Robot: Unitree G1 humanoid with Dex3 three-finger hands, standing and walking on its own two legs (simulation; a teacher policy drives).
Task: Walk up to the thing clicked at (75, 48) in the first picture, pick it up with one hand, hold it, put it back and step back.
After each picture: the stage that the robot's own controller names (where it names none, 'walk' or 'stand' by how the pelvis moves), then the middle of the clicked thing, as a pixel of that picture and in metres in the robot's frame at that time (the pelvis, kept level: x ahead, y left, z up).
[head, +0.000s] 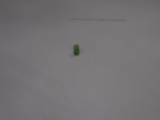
stand; (76, 50) +1.28 +0.10 -0.72
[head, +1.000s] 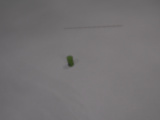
walk; (70, 61) +1.16 +0.25 -0.70
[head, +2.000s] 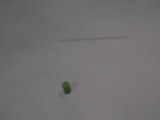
walk; (66, 87) +0.76 +0.27 -0.71
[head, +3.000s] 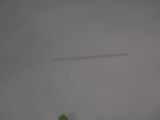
walk; out of the picture +0.48 +0.24 -0.71
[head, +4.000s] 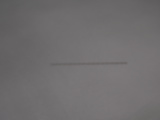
stand; out of the picture +0.42 +0.21 -0.72
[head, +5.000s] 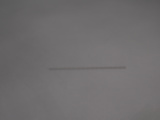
walk; out of the picture +0.40 +0.21 -0.72
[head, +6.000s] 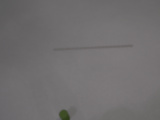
stand; (64, 116) +0.42 +0.24 -0.70
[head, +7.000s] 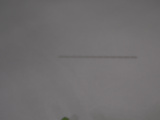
walk; out of the picture +0.42 +0.19 -0.69
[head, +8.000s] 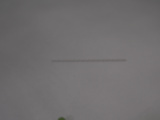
stand; out of the picture +0.47 +0.20 -0.72
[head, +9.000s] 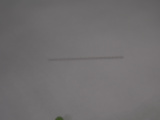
stand; out of the picture +0.47 +0.21 -0.73
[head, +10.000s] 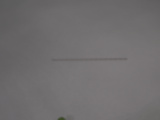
stand; out of the picture +0.46 +0.20 -0.73
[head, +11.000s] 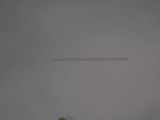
stand; out of the picture +0.45 +0.20 -0.73
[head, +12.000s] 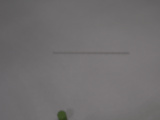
go down; (62, 117) +0.47 +0.19 -0.72
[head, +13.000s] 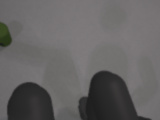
go down; (1, 35) +0.55 +0.24 -0.30
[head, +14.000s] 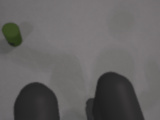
approach; (13, 35) +0.55 +0.23 -0.30
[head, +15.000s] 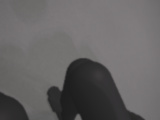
close in; out of the picture +0.52 +0.29 -0.24
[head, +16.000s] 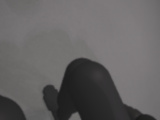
close; out of the picture +0.52 +0.30 -0.25
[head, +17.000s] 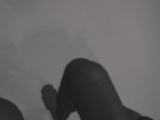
close; out of the picture +0.50 +0.29 -0.25
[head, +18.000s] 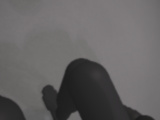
close; out of the picture +0.49 +0.28 -0.25
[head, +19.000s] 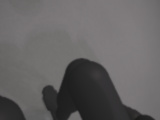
close; out of the picture +0.49 +0.28 -0.25
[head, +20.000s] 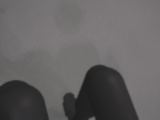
lift; out of the picture +0.51 +0.28 -0.27
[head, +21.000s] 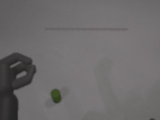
lift; (56, 96) +0.52 +0.19 -0.58
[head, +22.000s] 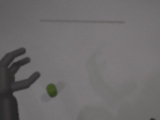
close in; (52, 90) +0.51 +0.19 -0.60
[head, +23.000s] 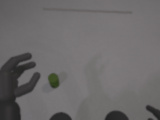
close; (54, 81) +0.53 +0.19 -0.52
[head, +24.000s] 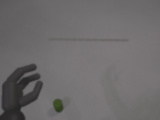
crouch; (58, 105) +0.49 +0.19 -0.65
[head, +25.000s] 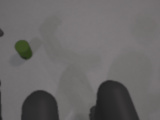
crouch; (24, 50) +0.55 +0.21 -0.36
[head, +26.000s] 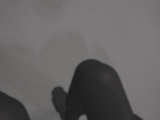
lower; out of the picture +0.53 +0.30 -0.24
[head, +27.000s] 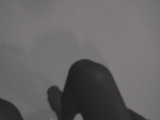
lower; out of the picture +0.53 +0.31 -0.25
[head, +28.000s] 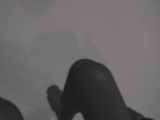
lower; out of the picture +0.53 +0.31 -0.25
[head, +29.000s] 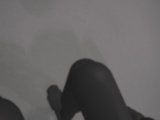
lower; out of the picture +0.53 +0.31 -0.26
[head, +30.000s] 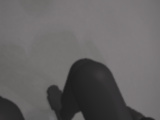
loosen; out of the picture +0.53 +0.30 -0.26
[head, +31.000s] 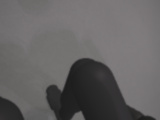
withdraw; out of the picture +0.52 +0.30 -0.26
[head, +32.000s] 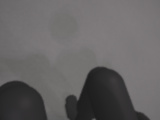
stand; out of the picture +0.54 +0.27 -0.27
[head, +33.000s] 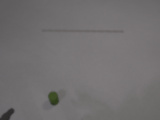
stand; (53, 98) +0.50 +0.18 -0.61
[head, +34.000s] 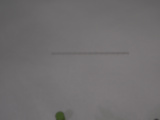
stand; (60, 118) +0.48 +0.19 -0.66
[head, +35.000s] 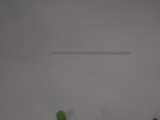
stand; (61, 118) +0.48 +0.18 -0.67
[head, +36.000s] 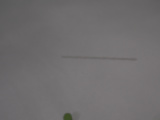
stand; out of the picture +0.49 +0.17 -0.72
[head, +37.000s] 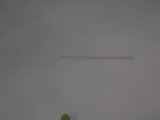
stand; out of the picture +0.48 +0.19 -0.73
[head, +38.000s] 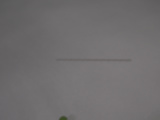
stand; out of the picture +0.48 +0.20 -0.73
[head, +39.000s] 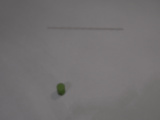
walk; (61, 89) +0.57 +0.14 -0.71
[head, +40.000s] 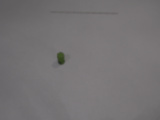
walk; (61, 58) +0.89 +0.22 -0.70
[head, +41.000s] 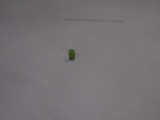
stand; (71, 54) +1.14 +0.17 -0.70
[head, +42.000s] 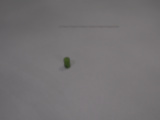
stand; (67, 62) +1.09 +0.19 -0.72
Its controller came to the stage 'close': yes
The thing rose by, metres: 0.01
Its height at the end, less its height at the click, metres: +0.00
